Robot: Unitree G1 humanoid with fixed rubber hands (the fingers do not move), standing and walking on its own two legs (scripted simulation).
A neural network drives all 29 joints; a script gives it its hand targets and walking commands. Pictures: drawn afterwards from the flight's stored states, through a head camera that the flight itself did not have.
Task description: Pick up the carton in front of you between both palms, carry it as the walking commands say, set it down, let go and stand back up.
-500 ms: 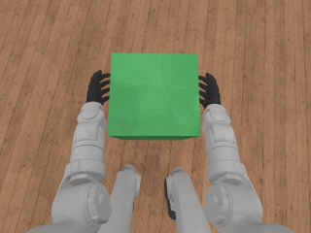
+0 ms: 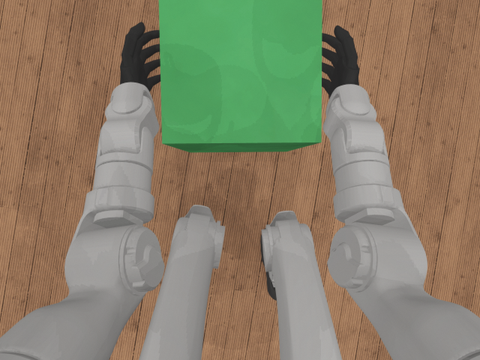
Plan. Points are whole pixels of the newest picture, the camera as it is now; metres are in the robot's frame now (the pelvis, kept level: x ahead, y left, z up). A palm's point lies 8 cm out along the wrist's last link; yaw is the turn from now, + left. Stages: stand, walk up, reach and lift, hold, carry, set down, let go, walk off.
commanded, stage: set down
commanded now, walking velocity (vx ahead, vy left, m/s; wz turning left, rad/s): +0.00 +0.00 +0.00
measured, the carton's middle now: (239, 90) +0.51 +0.02 -0.18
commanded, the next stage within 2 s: none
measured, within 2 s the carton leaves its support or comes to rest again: rests again in 0.94 s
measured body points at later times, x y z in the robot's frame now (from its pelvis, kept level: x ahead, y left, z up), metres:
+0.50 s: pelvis +0.00 +0.00 -0.10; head +0.36 +0.01 +0.16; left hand +0.53 +0.18 -0.27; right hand +0.56 -0.12 -0.27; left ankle +0.10 +0.11 -0.46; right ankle +0.09 -0.11 -0.46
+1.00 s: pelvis -0.01 +0.00 -0.12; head +0.36 +0.01 +0.14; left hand +0.52 +0.18 -0.29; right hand +0.55 -0.12 -0.30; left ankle +0.10 +0.11 -0.46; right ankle +0.09 -0.11 -0.46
